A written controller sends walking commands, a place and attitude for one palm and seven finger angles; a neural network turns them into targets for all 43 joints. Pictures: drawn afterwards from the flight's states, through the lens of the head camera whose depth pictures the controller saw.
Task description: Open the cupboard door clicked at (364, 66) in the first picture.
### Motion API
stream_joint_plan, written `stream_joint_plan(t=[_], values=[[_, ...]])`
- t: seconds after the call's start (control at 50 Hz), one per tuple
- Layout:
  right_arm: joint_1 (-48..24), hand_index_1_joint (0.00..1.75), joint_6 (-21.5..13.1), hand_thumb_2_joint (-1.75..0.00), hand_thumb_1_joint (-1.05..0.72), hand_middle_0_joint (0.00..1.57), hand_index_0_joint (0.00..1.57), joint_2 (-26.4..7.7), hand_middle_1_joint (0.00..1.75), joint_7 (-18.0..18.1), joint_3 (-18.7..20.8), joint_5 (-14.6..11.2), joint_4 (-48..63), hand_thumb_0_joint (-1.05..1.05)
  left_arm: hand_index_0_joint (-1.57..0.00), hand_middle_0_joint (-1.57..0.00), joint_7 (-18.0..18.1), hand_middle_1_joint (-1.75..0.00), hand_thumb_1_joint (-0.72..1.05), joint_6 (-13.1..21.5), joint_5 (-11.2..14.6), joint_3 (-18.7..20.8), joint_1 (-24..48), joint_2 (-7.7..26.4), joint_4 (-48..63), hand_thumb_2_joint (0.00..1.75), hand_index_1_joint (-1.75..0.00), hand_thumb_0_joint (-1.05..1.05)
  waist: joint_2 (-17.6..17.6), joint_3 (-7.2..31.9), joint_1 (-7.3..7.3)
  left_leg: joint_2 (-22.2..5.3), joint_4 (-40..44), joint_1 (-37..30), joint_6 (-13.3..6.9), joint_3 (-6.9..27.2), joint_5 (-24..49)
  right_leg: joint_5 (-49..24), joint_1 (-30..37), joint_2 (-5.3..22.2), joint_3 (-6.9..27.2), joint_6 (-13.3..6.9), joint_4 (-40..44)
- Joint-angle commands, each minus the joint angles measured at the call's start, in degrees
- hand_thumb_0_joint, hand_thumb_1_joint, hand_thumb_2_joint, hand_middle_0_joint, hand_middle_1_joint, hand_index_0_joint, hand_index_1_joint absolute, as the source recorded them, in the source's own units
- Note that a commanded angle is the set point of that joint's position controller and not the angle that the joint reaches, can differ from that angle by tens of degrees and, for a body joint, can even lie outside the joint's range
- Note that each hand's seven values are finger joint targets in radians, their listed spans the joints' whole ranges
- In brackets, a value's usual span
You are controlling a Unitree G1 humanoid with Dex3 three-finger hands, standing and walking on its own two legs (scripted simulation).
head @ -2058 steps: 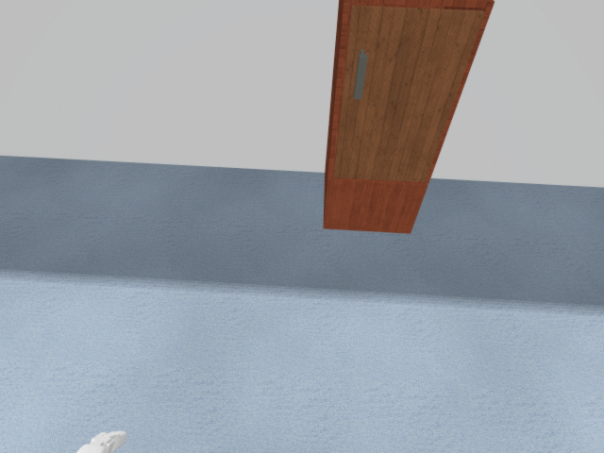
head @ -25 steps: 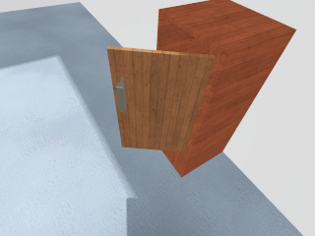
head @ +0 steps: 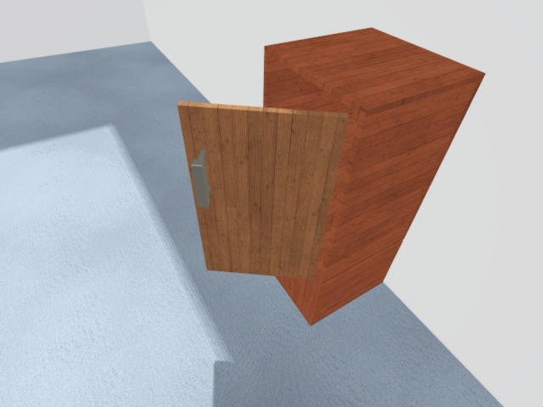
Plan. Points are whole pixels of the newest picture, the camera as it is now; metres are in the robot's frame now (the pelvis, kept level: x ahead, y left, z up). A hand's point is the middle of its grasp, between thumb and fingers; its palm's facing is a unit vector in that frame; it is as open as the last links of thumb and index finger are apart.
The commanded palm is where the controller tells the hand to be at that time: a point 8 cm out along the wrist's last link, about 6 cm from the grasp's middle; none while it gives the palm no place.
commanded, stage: shuffle to correct the standing spot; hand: left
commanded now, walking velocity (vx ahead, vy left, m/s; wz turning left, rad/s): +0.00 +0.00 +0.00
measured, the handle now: (203, 178) +0.61 +0.20 -0.02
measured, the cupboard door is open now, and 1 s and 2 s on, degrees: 54 54 54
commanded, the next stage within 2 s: come to a stop and stand still in 0.56 s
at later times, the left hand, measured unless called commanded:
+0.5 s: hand out of the picture -0.01 +0.19 -0.18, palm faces +0.02 -0.99 -0.11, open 7.4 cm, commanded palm none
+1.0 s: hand (186, 399) +0.19 +0.16 -0.18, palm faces -0.02 -0.99 -0.13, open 7.3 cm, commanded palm none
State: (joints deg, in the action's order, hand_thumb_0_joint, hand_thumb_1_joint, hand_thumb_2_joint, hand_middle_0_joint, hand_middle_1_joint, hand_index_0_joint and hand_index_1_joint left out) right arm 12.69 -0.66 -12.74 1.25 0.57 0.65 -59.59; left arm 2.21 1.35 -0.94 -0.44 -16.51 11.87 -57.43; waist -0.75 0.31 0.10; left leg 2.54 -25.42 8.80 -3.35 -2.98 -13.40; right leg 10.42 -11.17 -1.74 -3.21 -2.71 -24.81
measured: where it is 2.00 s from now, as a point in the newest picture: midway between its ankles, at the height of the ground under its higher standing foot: outside the picture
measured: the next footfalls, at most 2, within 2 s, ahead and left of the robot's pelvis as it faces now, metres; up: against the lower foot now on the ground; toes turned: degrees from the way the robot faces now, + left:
right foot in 0.90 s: +0.19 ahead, -0.13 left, +0.00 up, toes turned -7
right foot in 1.30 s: +0.09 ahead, -0.11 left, +0.00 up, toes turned -3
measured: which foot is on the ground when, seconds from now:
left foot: down 0.00-1.00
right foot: down 0.00-0.38, up 0.40-0.88, down 0.90-1.00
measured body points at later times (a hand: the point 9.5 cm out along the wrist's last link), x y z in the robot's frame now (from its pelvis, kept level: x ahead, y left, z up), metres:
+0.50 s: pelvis +0.02 +0.04 +0.00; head +0.01 +0.06 +0.45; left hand -0.01 +0.25 -0.17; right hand -0.08 -0.17 -0.14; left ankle +0.01 +0.08 -0.74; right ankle +0.02 -0.09 -0.70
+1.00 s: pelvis +0.08 +0.02 -0.01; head +0.10 +0.03 +0.43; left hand +0.19 +0.21 -0.17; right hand +0.01 -0.17 -0.17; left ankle +0.01 +0.08 -0.74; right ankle +0.15 -0.12 -0.74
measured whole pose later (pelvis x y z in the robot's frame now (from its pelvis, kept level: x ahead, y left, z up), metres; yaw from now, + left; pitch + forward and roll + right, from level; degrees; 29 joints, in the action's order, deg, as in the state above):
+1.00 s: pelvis +0.08 +0.02 -0.01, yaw +0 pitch -2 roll -1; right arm 22.4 -0.3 -4.4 2.9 2.4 0.0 -65.0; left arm 2.3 0.9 -0.8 1.1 -8.2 5.6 -56.2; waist 0.2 -4.4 3.4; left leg 1.7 -34.4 7.0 -2.3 -4.6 -25.1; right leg 10.3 -19.2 3.4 -5.2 1.1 -31.6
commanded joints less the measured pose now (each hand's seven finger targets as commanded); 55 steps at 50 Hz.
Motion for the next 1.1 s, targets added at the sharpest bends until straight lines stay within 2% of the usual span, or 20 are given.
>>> stream_joint_plan(t=[0.0, 0.12, 0.22, 0.28, 0.32, 0.36, 0.38, 0.44, 0.5, 0.66, 0.74, 0.78, 0.84, 0.88, 0.9, 0.92, 0.98, 1.0, 1.04, 1.08], values=[[1.68, 0.3, -0.31, -0.9, -0.9, 0.2, 0.2, -6.08, 0.3, -0.16, 1.01, 0.06, 1.16, 0.0, -0.2, -0.2, 0.32, -0.3, 0.9, 0.73, 0.1, 1.6, -1.1, 7.3, 1.98, 0.9, -0.3, 0.0, -0.61, -5.45, 0.36, -6.54, 6.05, 4.7, 0.57, 7.54, -1.73, 5.76, -1.68, 9.27, 11.97, -0.33, 9.61], [6.28, 0.3, 0.72, -0.9, -0.9, 0.2, 0.2, -3.07, 0.3, -0.37, 0.25, 0.39, -1.75, 0.0, -0.2, -0.2, 0.29, -0.3, 0.9, -0.14, -0.11, 1.52, -4.03, 5.25, 0.16, 0.9, -0.3, 0.0, -1.32, -3.87, 0.1, -5.13, 4.93, 6.63, 1.01, 5.89, -9.4, 17.93, 0.23, 9.9, 12.84, 0.05, 11.99], [11.0, 0.3, 1.36, -0.9, -0.9, 0.2, 0.2, -1.68, 0.3, -0.28, 0.75, 0.55, -3.02, 0.0, -0.2, -0.2, 0.23, -0.3, 0.9, -0.89, -0.15, 3.33, -5.68, 6.8, 0.46, 0.9, -0.3, 0.0, -5.39, -6.28, 0.7, -2.44, -5.06, 8.28, 1.31, 1.74, -10.17, 29.52, -3.41, 14.66, 19.38, -3.34, 17.13], [14.37, 0.3, 0.76, -0.9, -0.9, 0.2, 0.2, 0.24, 0.3, -0.21, 0.76, 0.6, -3.95, 0.0, -0.2, -0.2, 0.04, -0.3, 0.9, -1.07, 0.14, 3.78, -5.15, 5.43, 0.59, 0.9, -0.3, 0.0, -2.53, -7.14, 1.49, -2.87, -1.42, 5.44, 0.76, 1.25, -9.03, 25.72, -6.3, 13.04, 15.08, -3.92, 13.12], [16.2, 0.3, 0.39, -0.9, -0.9, 0.2, 0.2, -0.07, 0.3, -0.01, 1.01, 0.6, -4.41, 0.0, -0.2, -0.2, -0.29, -0.3, 0.9, -1.39, -0.02, 3.52, -4.99, 3.35, 0.87, 0.9, -0.3, 0.0, 2.97, -9.84, 1.38, -5.81, 5.98, 5.29, -0.36, 5.94, -15.19, 23.3, -9.66, 8.24, 9.55, -2.47, 6.36], [18.05, 0.3, -0.15, -0.9, -0.9, 0.2, 0.2, -3.43, 0.3, 0.38, 1.99, 0.82, -4.24, 0.0, -0.2, -0.2, -0.75, -0.3, 0.9, -1.28, -0.77, 2.91, -4.7, -0.2, 1.31, 0.9, -0.3, 0.0, 11.47, -12.25, 1.97, -15.95, 17.61, 6.53, -4.75, 20.56, -29.4, 14.2, -13.25, 2.16, 0.02, -0.15, -9.62], [17.14, 0.3, -0.54, -0.9, -0.9, 0.2, 0.2, -4.28, 0.3, 0.6, 2.42, 0.51, -3.75, 0.0, -0.2, -0.2, -1.03, -0.3, 0.9, -1.11, -1.17, 2.66, -3.3, -1.03, 1.78, 0.9, -0.3, 0.0, 10.66, -13.45, 1.69, -19.74, 21.03, 6.9, -7.65, 25.46, -30.39, 12.72, -15.78, 2.43, -0.01, 0.1, -17.74], [16.95, 0.3, -1.93, -0.9, -0.9, 0.2, 0.2, -1.8, 0.3, 0.9, 1.79, 0.1, -3.56, 0.0, -0.2, -0.2, -1.69, -0.3, 0.9, -0.8, -1.03, 2.98, -2.39, -1.08, 1.5, 0.9, -0.3, 0.0, 3.12, -12.19, 1.46, -19.66, 20.86, 0.8, -8.48, 22.57, -18.34, 10.68, -23.29, 6.3, 3.16, 0.38, -27.89], [18.96, 0.3, -3.05, -0.9, -0.9, 0.2, 0.2, -0.54, 0.3, 1.29, 1.42, 0.1, -4.7, 0.0, -0.2, -0.2, -1.94, -0.3, 0.9, -0.41, -0.63, 2.98, -1.48, -2.47, 1.25, 0.9, -0.3, 0.0, 1.18, -7.76, 1.95, -17.72, 18.29, -6.71, -7.71, 16.35, -2.39, 6.32, -24.9, 7.32, 2.47, 1.68, -27.31], [23.33, 0.3, -3.81, -0.9, -0.9, 0.2, 0.2, 2.0, 0.3, 2.05, 0.92, 0.6, -7.61, 0.0, -0.2, -0.2, -2.12, -0.3, 0.9, -0.93, -0.39, 3.28, 4.25, -3.22, 2.05, 0.9, -0.3, 0.0, 6.62, -7.44, 2.97, -16.52, 14.29, -10.1, -5.15, 8.43, 24.67, 2.24, -26.25, 7.49, 0.15, 2.49, -24.14], [21.39, 0.3, -3.11, -0.9, -0.9, 0.2, 0.2, 2.69, 0.3, 2.23, 0.49, 0.8, -7.5, 0.0, -0.2, -0.2, -1.31, -0.3, 0.9, -1.17, 0.0, 2.52, 5.68, -4.13, 2.18, 0.9, -0.3, 0.0, 7.7, -6.81, 2.33, -14.61, 9.06, -6.18, -3.41, 4.19, 43.97, 0.55, -16.94, 5.85, -1.67, 2.24, -15.22], [19.61, 0.3, -2.54, -0.9, -0.9, 0.2, 0.2, 2.26, 0.3, 2.21, 0.83, 0.63, -6.99, 0.0, -0.2, -0.2, -0.77, -0.3, 0.9, -1.27, 0.2, 2.38, 4.85, -4.03, 1.86, 0.9, -0.3, 0.0, 7.91, -5.87, 1.61, -14.14, 6.88, -4.38, -3.21, 3.69, 45.36, -0.46, -10.86, 5.02, -2.02, 2.18, -10.85], [18.08, 0.3, -1.7, -0.9, -0.9, 0.2, 0.2, 2.23, 0.3, 2.15, 1.58, -0.07, -6.29, 0.0, -0.2, -0.2, 0.05, -0.3, 0.9, -0.97, 0.1, 3.05, -0.47, -1.52, 0.59, 0.9, -0.3, 0.0, 4.35, -4.55, -1.15, -12.45, -0.04, -0.91, -0.7, 3.46, 37.16, -10.16, 0.59, 5.27, -1.38, 2.5, -0.19], [18.3, 0.3, -1.08, -0.9, -0.9, 0.2, 0.2, 4.18, 0.3, 1.95, 2.05, -0.57, -5.05, 0.0, -0.2, -0.2, 0.75, -0.3, 0.9, -0.46, 0.16, 3.89, -4.44, 2.06, -0.04, 0.9, -0.3, 0.0, -0.42, -0.97, -1.42, -7.28, -6.55, 9.38, 2.34, 1.71, 13.8, -40.18, 11.95, 14.72, 9.04, -1.68, -4.84], [19.35, 0.3, -0.38, -0.9, -0.9, 0.2, 0.2, 4.98, 0.3, 1.81, 2.51, -0.94, -5.11, 0.0, -0.2, -0.2, 0.79, -0.3, 0.9, -0.34, 0.39, 4.02, -4.44, 3.46, -0.22, 0.9, -0.3, 0.0, -1.29, 0.09, -0.16, -4.2, -7.81, 10.91, 3.36, 0.98, -0.11, -48.29, 11.98, 20.48, 11.36, -5.39, -4.86], [19.12, 0.3, 0.11, -0.9, -0.9, 0.2, 0.2, 5.11, 0.3, 1.64, 2.85, -0.69, -4.54, 0.0, -0.2, -0.2, 1.01, -0.3, 0.9, -0.65, 0.39, 4.02, -3.56, 4.47, 0.5, 0.9, -0.3, 0.0, 0.31, -2.52, 0.39, -2.61, -7.85, 9.63, 3.21, 0.94, -5.32, -50.93, 7.88, 22.3, 10.24, -6.19, -3.68], [17.98, 0.3, 1.43, -0.9, -0.9, 0.2, 0.2, 5.71, 0.3, 1.55, 3.12, -0.73, -4.23, 0.0, -0.2, -0.2, 1.49, -0.3, 0.9, -0.81, 0.09, 4.36, 0.77, 2.84, 2.02, 0.9, -0.3, 0.0, -12.01, 1.05, 1.33, -4.74, -9.18, 4.83, 4.0, 0.38, -9.26, -37.53, 2.3, 20.98, 10.74, -7.64, -2.1], [17.82, 0.3, 1.5, -0.9, -0.9, 0.2, 0.2, 5.38, 0.3, 1.42, 3.32, -0.75, -4.03, 0.0, -0.2, -0.2, 1.5, -0.3, 0.9, -1.26, 0.0, 4.41, 2.45, 2.69, 2.73, 0.9, -0.3, 0.0, -11.87, 1.08, 1.81, -4.57, -6.34, 3.38, 3.89, 0.54, -7.4, -32.89, 0.57, 20.14, 10.49, -7.08, -2.3], [17.45, 0.3, 1.2, -0.9, -0.9, 0.2, 0.2, 4.5, 0.3, 1.37, 3.58, -0.26, -3.68, 0.0, -0.2, -0.2, 1.46, -0.3, 0.9, -2.42, 0.15, 4.82, 4.33, 1.41, 4.46, 0.9, -0.3, 0.0, -2.68, -0.34, 2.05, -6.77, 0.82, -0.23, 2.92, 1.83, 4.83, -21.07, -4.71, 14.87, 7.46, -3.72, -6.55], [12.44, 0.3, 1.0, -0.9, -0.9, 0.2, 0.2, 1.86, 0.3, 1.51, 3.86, 0.57, -1.52, 0.0, -0.2, -0.2, 1.1, -0.3, 0.9, -3.32, 0.15, 4.33, 6.52, -1.1, 5.88, 0.9, -0.3, 0.0, 10.0, -4.38, 1.35, -14.3, 5.08, 2.71, -0.23, 8.29, 25.12, -1.32, -7.55, 6.36, 0.5, 1.5, -12.66]])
